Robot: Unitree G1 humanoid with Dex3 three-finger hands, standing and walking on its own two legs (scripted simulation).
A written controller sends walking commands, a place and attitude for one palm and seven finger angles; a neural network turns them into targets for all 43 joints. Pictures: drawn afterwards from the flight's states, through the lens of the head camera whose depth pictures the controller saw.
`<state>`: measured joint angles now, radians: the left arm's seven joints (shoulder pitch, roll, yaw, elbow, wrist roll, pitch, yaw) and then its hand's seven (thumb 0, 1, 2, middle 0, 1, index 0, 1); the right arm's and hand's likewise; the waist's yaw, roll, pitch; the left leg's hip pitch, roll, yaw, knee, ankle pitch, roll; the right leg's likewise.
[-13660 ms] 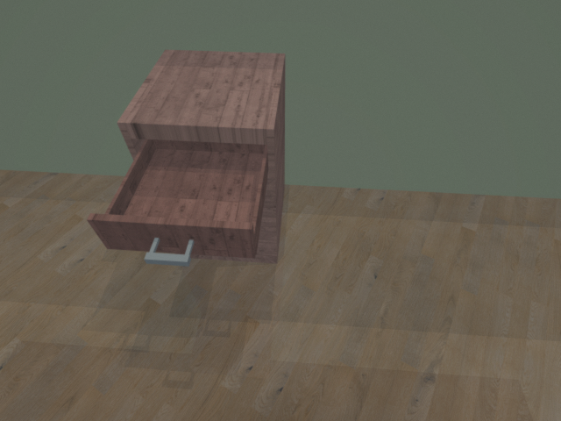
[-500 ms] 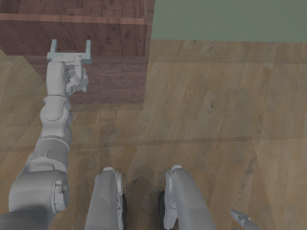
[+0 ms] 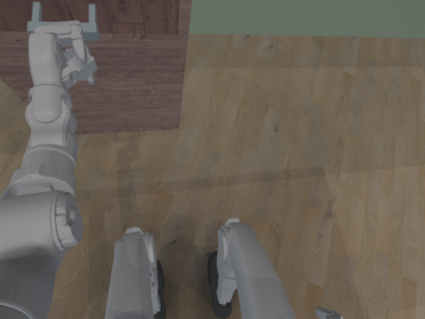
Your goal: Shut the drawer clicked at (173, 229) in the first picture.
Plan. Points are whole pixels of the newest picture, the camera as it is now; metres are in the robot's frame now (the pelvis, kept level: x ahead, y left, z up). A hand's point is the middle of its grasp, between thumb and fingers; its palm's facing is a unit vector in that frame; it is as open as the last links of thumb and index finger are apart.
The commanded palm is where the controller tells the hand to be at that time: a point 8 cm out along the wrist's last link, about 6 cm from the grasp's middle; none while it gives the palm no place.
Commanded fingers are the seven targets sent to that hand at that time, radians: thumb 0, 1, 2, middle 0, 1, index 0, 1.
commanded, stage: push the drawer shut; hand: left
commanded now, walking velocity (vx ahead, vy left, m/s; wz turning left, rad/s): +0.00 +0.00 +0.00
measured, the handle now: (65, 21) +0.62 +0.21 +0.03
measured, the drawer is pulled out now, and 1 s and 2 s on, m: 0.02 0.00 0.00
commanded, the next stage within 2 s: pull the fist back off the drawer in 0.50 s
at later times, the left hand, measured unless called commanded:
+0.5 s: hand (88, 51) +0.57 +0.17 +0.02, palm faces +0.07 -1.00 -0.06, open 2.9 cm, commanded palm +0.61 +0.17 +0.03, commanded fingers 0.00 0.90 0.90 -1.40 -1.60 -1.40 -1.60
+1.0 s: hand (86, 50) +0.57 +0.18 +0.03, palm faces +0.05 -1.00 -0.06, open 3.0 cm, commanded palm +0.57 +0.17 +0.03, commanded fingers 0.00 0.90 0.90 -1.40 -1.60 -1.40 -1.60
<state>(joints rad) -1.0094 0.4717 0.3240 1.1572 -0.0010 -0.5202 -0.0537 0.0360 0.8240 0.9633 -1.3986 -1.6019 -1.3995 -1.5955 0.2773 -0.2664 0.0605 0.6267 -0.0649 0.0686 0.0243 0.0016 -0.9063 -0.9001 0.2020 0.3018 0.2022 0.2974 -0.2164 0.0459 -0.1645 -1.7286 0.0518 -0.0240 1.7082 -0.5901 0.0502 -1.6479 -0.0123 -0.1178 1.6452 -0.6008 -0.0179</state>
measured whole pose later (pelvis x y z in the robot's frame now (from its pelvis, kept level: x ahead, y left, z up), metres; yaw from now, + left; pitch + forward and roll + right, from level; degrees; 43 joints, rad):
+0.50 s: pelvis -0.01 -0.01 -0.01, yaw -1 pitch +35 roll -8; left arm -1.14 0.59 0.31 1.22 0.04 -0.45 -0.05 -0.02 0.72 1.06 -1.40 -1.60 -1.40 -1.60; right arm 0.29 -0.26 0.09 0.64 -0.07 0.03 0.02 0.00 -0.91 -0.90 0.20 0.30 0.20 0.30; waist -0.27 0.03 -0.15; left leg -1.80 0.05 -0.06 1.73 -0.56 0.04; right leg -1.70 -0.01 -0.15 1.65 -0.57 -0.03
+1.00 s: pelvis -0.01 +0.00 -0.01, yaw -1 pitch +35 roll -8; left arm -1.15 0.58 0.31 1.21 0.03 -0.43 -0.07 0.00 0.71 1.01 -1.40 -1.60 -1.40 -1.60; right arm 0.33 -0.26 0.10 0.65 -0.08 0.01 0.03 0.00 -0.91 -0.90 0.20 0.30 0.20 0.30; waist -0.27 0.04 -0.14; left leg -1.80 0.05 -0.05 1.72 -0.56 0.05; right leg -1.70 -0.01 -0.14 1.64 -0.56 -0.02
